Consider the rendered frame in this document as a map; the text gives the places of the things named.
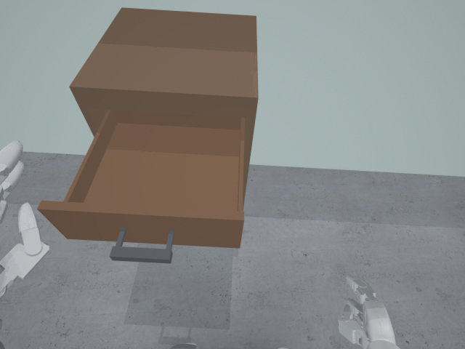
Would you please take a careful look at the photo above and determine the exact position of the left robot hand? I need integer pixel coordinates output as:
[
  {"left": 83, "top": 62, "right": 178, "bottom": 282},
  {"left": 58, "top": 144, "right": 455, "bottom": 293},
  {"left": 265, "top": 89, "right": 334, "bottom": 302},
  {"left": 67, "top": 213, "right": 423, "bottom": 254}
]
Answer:
[{"left": 0, "top": 140, "right": 49, "bottom": 299}]

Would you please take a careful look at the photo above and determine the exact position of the drawer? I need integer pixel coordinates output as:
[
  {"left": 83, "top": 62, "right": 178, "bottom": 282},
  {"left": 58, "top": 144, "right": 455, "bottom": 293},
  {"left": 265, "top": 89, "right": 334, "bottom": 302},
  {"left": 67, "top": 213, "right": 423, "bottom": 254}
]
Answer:
[{"left": 37, "top": 110, "right": 245, "bottom": 249}]

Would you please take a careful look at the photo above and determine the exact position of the cabinet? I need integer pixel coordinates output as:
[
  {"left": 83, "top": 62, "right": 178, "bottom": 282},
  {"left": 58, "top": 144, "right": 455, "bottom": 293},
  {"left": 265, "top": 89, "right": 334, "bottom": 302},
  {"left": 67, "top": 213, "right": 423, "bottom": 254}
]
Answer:
[{"left": 69, "top": 7, "right": 259, "bottom": 206}]

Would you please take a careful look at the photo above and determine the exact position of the handle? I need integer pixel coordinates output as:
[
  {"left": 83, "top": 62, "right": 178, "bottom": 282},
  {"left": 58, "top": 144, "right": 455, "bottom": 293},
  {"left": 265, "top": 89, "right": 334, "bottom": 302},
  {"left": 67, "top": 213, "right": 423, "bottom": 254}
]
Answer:
[{"left": 110, "top": 228, "right": 174, "bottom": 264}]

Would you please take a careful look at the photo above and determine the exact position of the right robot hand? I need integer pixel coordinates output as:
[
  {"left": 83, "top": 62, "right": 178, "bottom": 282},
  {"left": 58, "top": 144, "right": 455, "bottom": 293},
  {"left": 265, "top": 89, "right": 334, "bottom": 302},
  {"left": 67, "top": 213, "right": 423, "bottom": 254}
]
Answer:
[{"left": 339, "top": 274, "right": 396, "bottom": 349}]

